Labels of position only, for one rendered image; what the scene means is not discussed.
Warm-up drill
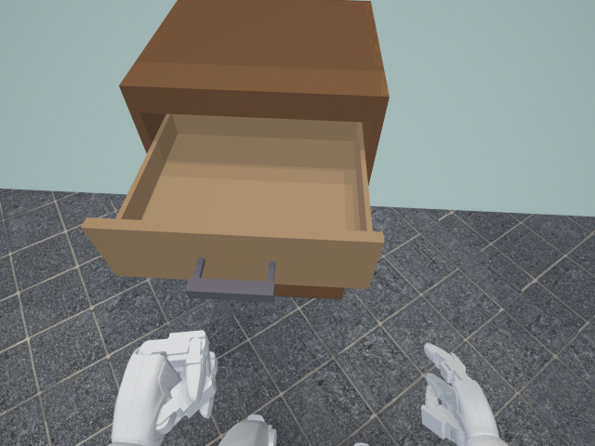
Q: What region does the left robot thigh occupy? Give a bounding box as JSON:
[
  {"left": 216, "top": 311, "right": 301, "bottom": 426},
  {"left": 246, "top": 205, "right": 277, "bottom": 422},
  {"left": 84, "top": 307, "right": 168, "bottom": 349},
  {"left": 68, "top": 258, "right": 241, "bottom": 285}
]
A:
[{"left": 218, "top": 420, "right": 277, "bottom": 446}]

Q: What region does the left robot hand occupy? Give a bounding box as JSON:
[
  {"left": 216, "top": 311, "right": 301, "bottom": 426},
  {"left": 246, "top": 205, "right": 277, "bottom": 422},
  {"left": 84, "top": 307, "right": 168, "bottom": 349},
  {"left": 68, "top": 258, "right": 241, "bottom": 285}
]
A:
[{"left": 112, "top": 330, "right": 218, "bottom": 446}]

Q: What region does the right robot hand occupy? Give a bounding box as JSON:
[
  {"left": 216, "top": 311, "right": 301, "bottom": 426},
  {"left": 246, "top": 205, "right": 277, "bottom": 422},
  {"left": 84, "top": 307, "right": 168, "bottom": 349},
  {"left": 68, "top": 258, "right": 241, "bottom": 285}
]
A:
[{"left": 421, "top": 343, "right": 499, "bottom": 446}]

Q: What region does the drawer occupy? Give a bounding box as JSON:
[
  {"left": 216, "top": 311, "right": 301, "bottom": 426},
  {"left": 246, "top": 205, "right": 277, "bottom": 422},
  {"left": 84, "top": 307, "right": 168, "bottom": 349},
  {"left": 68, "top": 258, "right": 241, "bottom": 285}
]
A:
[{"left": 81, "top": 114, "right": 384, "bottom": 289}]

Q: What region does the handle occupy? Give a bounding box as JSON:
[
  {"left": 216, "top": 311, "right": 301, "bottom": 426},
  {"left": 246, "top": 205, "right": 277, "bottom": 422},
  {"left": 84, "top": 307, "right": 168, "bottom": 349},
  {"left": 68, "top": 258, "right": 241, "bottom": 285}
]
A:
[{"left": 186, "top": 257, "right": 275, "bottom": 303}]

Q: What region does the cabinet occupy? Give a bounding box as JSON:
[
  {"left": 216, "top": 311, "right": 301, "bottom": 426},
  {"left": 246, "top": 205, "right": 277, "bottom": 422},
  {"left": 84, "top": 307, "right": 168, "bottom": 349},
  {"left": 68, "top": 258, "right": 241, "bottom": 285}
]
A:
[{"left": 119, "top": 0, "right": 390, "bottom": 300}]

